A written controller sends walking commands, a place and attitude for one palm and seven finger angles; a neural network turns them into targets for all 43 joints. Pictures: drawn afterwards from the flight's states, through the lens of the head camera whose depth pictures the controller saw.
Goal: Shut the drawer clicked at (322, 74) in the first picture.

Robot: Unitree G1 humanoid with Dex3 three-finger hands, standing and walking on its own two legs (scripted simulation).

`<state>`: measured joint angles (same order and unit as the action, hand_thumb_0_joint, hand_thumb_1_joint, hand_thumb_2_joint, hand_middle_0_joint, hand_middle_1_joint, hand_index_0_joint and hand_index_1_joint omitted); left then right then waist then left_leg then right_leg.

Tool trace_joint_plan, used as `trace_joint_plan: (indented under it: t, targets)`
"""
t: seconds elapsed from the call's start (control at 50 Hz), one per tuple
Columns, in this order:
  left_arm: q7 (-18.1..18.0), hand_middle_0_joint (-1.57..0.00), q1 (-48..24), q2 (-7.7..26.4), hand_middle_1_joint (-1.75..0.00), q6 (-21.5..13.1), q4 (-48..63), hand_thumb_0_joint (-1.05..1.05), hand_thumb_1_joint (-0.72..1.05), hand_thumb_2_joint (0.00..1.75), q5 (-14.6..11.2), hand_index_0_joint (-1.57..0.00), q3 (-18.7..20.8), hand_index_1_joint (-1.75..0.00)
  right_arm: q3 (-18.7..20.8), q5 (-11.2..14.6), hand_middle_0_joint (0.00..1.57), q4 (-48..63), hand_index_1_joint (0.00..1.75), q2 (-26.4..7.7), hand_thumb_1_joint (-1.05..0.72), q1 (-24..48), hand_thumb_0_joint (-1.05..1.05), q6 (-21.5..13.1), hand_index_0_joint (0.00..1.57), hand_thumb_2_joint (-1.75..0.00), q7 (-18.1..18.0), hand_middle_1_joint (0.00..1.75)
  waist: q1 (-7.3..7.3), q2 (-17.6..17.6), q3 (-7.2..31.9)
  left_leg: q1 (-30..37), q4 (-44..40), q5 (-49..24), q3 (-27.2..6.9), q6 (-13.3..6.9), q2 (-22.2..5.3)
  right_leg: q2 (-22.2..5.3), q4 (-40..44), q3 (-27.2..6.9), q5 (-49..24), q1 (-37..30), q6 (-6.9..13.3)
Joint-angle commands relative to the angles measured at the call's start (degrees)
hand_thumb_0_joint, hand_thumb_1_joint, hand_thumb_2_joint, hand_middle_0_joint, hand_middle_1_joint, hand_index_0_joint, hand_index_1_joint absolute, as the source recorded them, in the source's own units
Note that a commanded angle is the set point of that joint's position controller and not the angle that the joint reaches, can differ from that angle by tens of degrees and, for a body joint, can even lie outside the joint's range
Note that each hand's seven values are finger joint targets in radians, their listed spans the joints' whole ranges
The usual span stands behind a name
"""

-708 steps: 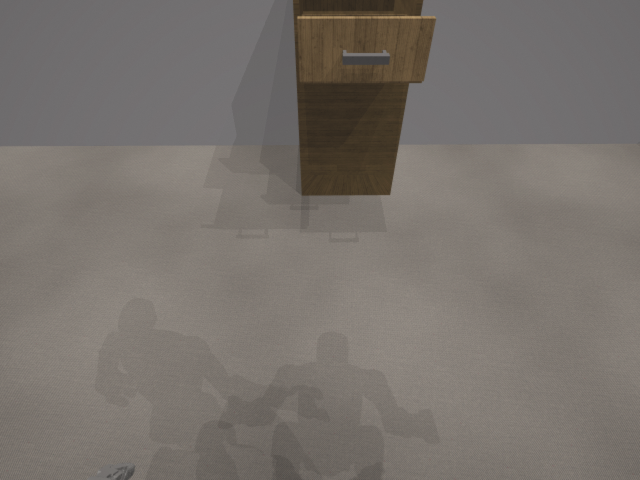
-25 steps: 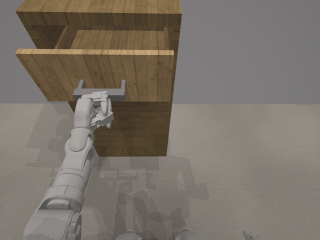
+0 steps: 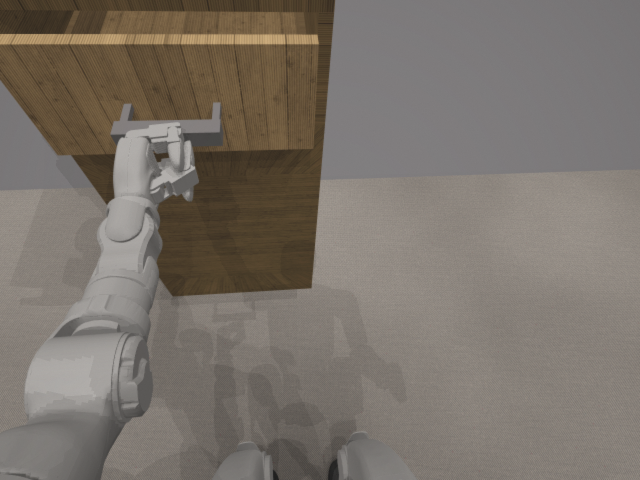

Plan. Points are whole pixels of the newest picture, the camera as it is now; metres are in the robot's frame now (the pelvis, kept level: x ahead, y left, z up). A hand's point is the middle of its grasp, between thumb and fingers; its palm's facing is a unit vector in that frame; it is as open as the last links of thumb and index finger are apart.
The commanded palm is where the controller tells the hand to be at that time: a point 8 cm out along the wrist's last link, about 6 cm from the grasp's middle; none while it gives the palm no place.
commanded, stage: push the drawer shut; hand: left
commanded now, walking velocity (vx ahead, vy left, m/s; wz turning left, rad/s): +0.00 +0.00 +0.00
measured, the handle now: (171, 122) +0.57 +0.15 +0.08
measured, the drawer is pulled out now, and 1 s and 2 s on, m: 0.06 0.00 0.00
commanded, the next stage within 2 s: pull the fist back off the drawer in 0.70 s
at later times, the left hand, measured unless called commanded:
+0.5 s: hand (196, 134) +0.55 +0.12 +0.08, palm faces +0.01 -1.00 -0.03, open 3.1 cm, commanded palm +0.54 +0.17 +0.08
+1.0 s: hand (191, 132) +0.55 +0.13 +0.07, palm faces +0.01 -1.00 -0.05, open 3.1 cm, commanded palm +0.55 +0.16 +0.08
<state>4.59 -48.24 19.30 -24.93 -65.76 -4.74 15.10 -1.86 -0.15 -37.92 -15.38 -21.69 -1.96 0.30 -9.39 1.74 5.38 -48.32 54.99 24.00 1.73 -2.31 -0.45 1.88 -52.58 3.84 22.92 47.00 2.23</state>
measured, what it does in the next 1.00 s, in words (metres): stands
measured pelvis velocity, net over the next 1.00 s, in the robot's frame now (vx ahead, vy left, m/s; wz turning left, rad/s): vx -0.01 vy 0.01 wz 0.00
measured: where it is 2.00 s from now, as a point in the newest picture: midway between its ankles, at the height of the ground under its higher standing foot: outside the picture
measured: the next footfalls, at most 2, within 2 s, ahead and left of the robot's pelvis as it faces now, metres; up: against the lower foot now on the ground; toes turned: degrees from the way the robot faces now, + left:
none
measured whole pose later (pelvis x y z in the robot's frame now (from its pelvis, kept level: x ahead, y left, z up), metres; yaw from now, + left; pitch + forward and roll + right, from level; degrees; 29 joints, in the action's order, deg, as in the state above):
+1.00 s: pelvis -0.01 +0.01 -0.02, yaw +0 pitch +23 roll -4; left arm 0.0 -65.8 27.1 -22.9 -78.3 1.1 16.5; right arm -3.2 -3.0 -37.9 -16.2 -25.8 0.0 1.7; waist -15.3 2.5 6.0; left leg -59.0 59.8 24.4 -0.2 -3.1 -0.4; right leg 1.8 -54.8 5.7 22.5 55.9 1.5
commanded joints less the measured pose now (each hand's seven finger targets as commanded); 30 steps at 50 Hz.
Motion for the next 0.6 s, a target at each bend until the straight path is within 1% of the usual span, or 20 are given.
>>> trace_joint_plan:
  t: [0.0,0.02,0.04,0.08,0.14,0.16,0.18,0.22,0.24,0.26,0.28,0.3,0.38,0.4,0.44,0.48,0.52,0.54,0.56,0.58]
  targets:
    - [-1.82,-1.40,-33.84,13.79,-1.60,-3.76,11.15,0.00,0.90,0.90,-0.77,-1.40,3.34,-1.60,3.31,-0.24,0.20,3.53,0.30,-9.37,-0.90,-8.41,0.00,-0.83,0.20,-0.90,-0.10,0.30,-2.96,1.41,23.22,12.37,-6.12,-7.99,-4.15,-0.19,0.37,0.42,7.46,-4.44,-8.06,-7.97,-1.44]
    - [-1.84,-1.40,-35.64,13.29,-1.60,-3.88,11.18,0.00,0.90,0.90,-0.41,-1.40,2.65,-1.60,3.22,-0.46,0.20,3.36,0.30,-9.36,-0.90,-8.81,0.00,-0.79,0.20,-0.90,-0.01,0.30,-3.41,2.95,23.43,13.05,-5.92,-8.52,-4.32,-0.18,0.35,0.52,7.05,-4.23,-8.21,-6.78,-1.40]
    - [-2.12,-1.40,-36.11,14.88,-1.60,-3.97,11.15,0.00,0.90,0.90,0.00,-1.40,3.98,-1.60,3.29,-0.62,0.20,3.29,0.30,-9.62,-0.90,-9.52,0.00,-0.61,0.20,-0.90,0.10,0.30,-3.16,2.63,24.93,13.81,-5.66,-9.91,-4.70,-0.11,0.21,0.63,6.53,-3.98,-8.97,-6.81,-1.31]
    - [-2.31,-1.40,-36.42,13.24,-1.60,-3.99,10.78,0.00,0.90,0.90,0.34,-1.40,2.87,-1.60,3.45,-0.82,0.20,3.40,0.30,-9.50,-0.90,-9.91,0.00,-0.17,0.20,-0.90,0.40,0.30,-3.32,3.71,25.78,15.37,-5.41,-11.76,-5.00,0.10,0.07,0.66,6.21,-3.57,-9.96,-5.71,-1.21]
    - [-3.08,-1.40,-38.21,14.64,-1.60,-4.20,10.84,0.00,0.90,0.90,1.16,-1.40,4.00,-1.60,3.67,-1.27,0.20,3.27,0.30,-9.86,-0.90,-11.05,0.00,0.40,0.20,-0.90,0.71,0.30,-3.51,4.41,27.62,16.90,-4.89,-14.20,-5.38,0.20,-0.09,0.77,5.63,-3.21,-11.30,-4.91,-1.16]
    - [-3.21,-1.40,-38.22,12.95,-1.60,-4.14,10.66,0.00,0.90,0.90,1.28,-1.40,2.79,-1.60,3.79,-1.28,0.20,3.17,0.30,-9.63,-0.90,-11.12,0.00,0.58,0.20,-0.90,0.87,0.30,-3.88,5.05,27.60,17.79,-4.74,-14.65,-5.32,0.24,-0.21,0.86,5.70,-3.06,-11.45,-3.98,-1.19]
    - [-3.50,-1.40,-38.91,12.83,-1.60,-3.94,9.83,0.00,0.90,0.90,1.30,-1.40,2.99,-1.60,3.80,-1.54,0.20,2.93,0.30,-9.83,-0.90,-11.47,0.00,0.72,0.20,-0.90,0.96,0.30,-4.41,3.36,27.07,17.02,-4.47,-14.09,-5.45,0.10,-0.25,0.89,5.93,-3.01,-10.97,-3.68,-1.33]
    - [-3.85,-1.40,-39.05,15.65,-1.60,-3.50,7.40,0.00,0.90,0.90,1.86,-1.40,4.73,-1.60,3.57,-1.61,0.20,2.62,0.30,-10.22,-0.90,-12.44,0.00,1.23,0.20,-0.90,0.91,0.30,-4.73,1.97,24.85,14.69,-4.63,-13.18,-5.49,-0.07,-0.27,1.03,6.05,-3.04,-10.42,-3.94,-1.29]
    - [-4.13,-1.40,-40.14,15.84,-1.60,-3.56,8.01,0.00,0.90,0.90,2.20,-1.40,4.66,-1.60,3.61,-1.64,0.20,2.83,0.30,-10.25,-0.90,-12.63,0.00,1.40,0.20,-0.90,0.96,0.30,-4.79,3.36,25.14,15.10,-4.76,-13.69,-5.42,-0.03,-0.23,1.00,6.01,-3.06,-10.76,-3.65,-1.30]
    - [-4.19,-1.40,-40.74,14.28,-1.60,-3.59,8.11,0.00,0.90,0.90,2.57,-1.40,3.34,-1.60,3.67,-1.69,0.20,2.81,0.30,-10.02,-0.90,-12.58,0.00,1.52,0.20,-0.90,1.11,0.30,-4.92,3.82,25.44,15.66,-4.71,-13.58,-5.55,0.06,-0.24,0.98,5.94,-2.91,-10.42,-3.03,-1.25]
    - [-4.44,-1.40,-40.62,15.09,-1.60,-3.41,7.01,0.00,0.90,0.90,2.79,-1.40,4.20,-1.60,3.67,-1.83,0.20,2.72,0.30,-10.18,-0.90,-12.85,0.00,1.67,0.20,-0.90,1.14,0.30,-4.90,3.93,25.08,15.53,-4.56,-13.66,-5.63,0.05,-0.31,1.02,6.02,-2.83,-10.24,-2.52,-1.18]
    - [-4.51,-1.40,-42.29,15.37,-1.60,-3.46,7.82,0.00,0.90,0.90,2.99,-1.40,3.81,-1.60,3.63,-1.90,0.20,2.60,0.30,-10.24,-0.90,-13.05,0.00,1.77,0.20,-0.90,1.16,0.30,-5.58,4.44,25.28,15.60,-4.27,-13.82,-5.69,0.00,-0.38,1.01,5.92,-2.90,-10.28,-2.07,-1.26]
    - [-5.13,-1.40,-43.02,18.08,-1.60,-3.63,7.58,0.00,0.90,0.90,3.78,-1.40,6.02,-1.60,3.68,-2.32,0.20,2.59,0.30,-10.37,-0.90,-14.34,0.00,2.44,0.20,-0.90,1.25,0.30,-5.34,5.19,28.42,16.92,-3.30,-17.78,-5.87,0.09,-0.48,1.04,5.11,-2.79,-13.18,-2.70,-1.18]
    - [-4.92,-1.40,-43.76,16.05,-1.60,-3.58,7.23,0.00,0.90,0.90,4.07,-1.40,4.01,-1.60,3.57,-2.37,0.20,2.59,0.30,-10.07,-0.90,-14.25,0.00,2.56,0.20,-0.90,1.43,0.30,-5.67,6.87,28.09,17.43,-3.36,-17.77,-6.06,0.29,-0.48,1.03,5.09,-2.65,-12.79,-1.58,-1.13]
    - [-5.27,-1.40,-44.84,16.51,-1.60,-3.67,7.05,0.00,0.90,0.90,4.48,-1.40,4.46,-1.60,3.63,-2.60,0.20,2.18,0.30,-10.32,-0.90,-14.86,0.00,2.87,0.20,-0.90,1.61,0.30,-5.93,8.00,28.92,19.54,-2.90,-19.89,-6.82,0.53,-0.83,1.15,4.59,-2.27,-13.21,0.27,-0.99]
    - [-5.33,-1.40,-45.37,16.38,-1.60,-3.43,6.44,0.00,0.90,0.90,4.48,-1.40,4.32,-1.60,3.80,-2.55,0.20,1.97,0.30,-10.39,-0.90,-15.19,0.00,3.22,0.20,-0.90,1.62,0.30,-6.69,6.41,28.15,19.26,-2.66,-20.02,-6.92,0.47,-1.03,1.27,4.96,-2.20,-13.40,0.60,-1.12]
    - [-5.82,-1.40,-49.22,15.25,-1.60,-3.37,6.36,0.00,0.90,0.90,4.52,-1.40,3.06,-1.60,3.65,-2.76,0.20,1.32,0.30,-10.30,-0.90,-15.67,0.00,3.25,0.20,-0.90,1.58,0.30,-8.20,5.92,26.24,18.32,-2.76,-18.20,-7.22,0.17,-1.01,1.29,5.33,-2.11,-12.04,1.78,-1.31]
    - [-6.16,-1.40,-49.75,16.69,-1.60,-3.52,6.96,0.00,0.90,0.90,4.79,-1.40,4.04,-1.60,3.79,-2.73,0.20,1.23,0.30,-10.59,-0.90,-15.84,0.00,3.31,0.20,-0.90,1.51,0.30,-7.97,6.32,26.99,18.54,-2.75,-18.14,-7.28,0.26,-1.04,1.23,5.33,-2.23,-11.91,1.64,-1.31]
    - [-6.31,-1.40,-49.47,16.19,-1.60,-3.39,6.31,0.00,0.90,0.90,4.97,-1.40,3.51,-1.60,3.72,-2.68,0.20,1.36,0.30,-10.50,-0.90,-15.62,0.00,3.31,0.20,-0.90,1.59,0.30,-7.86,7.13,27.27,18.42,-2.79,-17.14,-7.32,0.28,-0.92,1.24,5.36,-2.23,-10.96,1.95,-1.25]
    - [-6.58,-1.40,-51.23,16.59,-1.60,-3.46,6.68,0.00,0.90,0.90,4.94,-1.40,3.43,-1.60,3.61,-2.72,0.20,1.17,0.30,-10.59,-0.90,-15.55,0.00,3.23,0.20,-0.90,1.50,0.30,-8.57,7.18,26.98,18.01,-2.72,-15.93,-7.27,0.17,-0.91,1.20,5.59,-2.32,-10.25,2.30,-1.32]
